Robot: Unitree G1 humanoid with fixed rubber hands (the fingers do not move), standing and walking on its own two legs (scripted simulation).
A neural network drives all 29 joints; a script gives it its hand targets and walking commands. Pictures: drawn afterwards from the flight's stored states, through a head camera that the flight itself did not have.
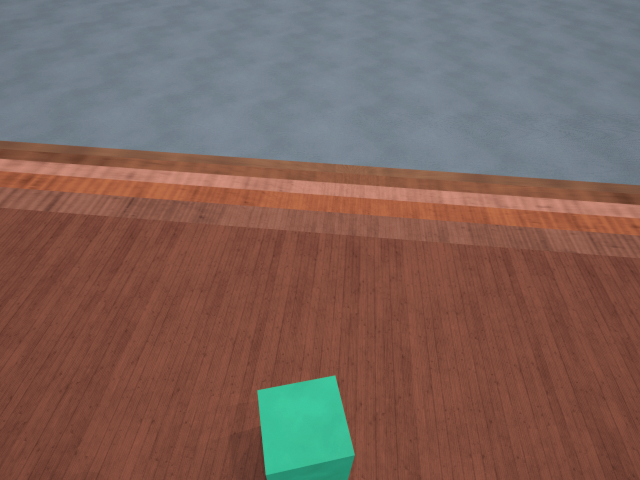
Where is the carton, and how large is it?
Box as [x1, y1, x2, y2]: [257, 376, 354, 479]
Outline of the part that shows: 335,376 257,390 265,472 267,479 347,479 354,453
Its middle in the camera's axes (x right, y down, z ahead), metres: -0.04 +0.53 +1.06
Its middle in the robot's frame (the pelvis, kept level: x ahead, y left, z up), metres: +0.41 +0.03 -0.66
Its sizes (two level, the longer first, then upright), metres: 0.210 0.200 0.250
